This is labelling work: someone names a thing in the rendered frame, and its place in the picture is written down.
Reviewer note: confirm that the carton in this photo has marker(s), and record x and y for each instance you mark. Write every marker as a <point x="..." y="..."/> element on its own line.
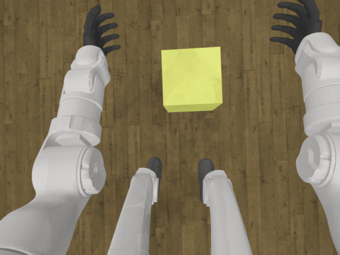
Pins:
<point x="192" y="79"/>

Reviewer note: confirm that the robot right upper arm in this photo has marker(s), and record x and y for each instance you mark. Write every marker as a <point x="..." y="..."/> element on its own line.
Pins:
<point x="318" y="163"/>

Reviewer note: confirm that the left robot hand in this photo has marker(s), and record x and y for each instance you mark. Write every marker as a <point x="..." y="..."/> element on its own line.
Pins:
<point x="92" y="31"/>

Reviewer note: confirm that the right robot hand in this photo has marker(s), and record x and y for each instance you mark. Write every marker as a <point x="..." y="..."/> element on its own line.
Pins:
<point x="307" y="23"/>

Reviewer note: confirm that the left robot forearm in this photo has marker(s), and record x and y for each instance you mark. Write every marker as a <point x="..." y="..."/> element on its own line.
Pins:
<point x="81" y="102"/>

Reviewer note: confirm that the robot shin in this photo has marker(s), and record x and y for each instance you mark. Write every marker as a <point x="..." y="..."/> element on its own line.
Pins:
<point x="143" y="170"/>
<point x="218" y="172"/>

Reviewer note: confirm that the robot left upper arm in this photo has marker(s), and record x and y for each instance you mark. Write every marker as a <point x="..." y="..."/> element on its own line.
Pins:
<point x="64" y="177"/>

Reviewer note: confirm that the left robot shin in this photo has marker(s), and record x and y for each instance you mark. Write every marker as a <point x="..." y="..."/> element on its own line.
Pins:
<point x="143" y="170"/>

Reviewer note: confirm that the right robot forearm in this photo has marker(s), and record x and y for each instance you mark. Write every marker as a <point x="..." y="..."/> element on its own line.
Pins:
<point x="318" y="64"/>

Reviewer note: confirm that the right robot shin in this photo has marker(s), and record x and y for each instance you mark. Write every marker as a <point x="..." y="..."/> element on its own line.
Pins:
<point x="218" y="172"/>

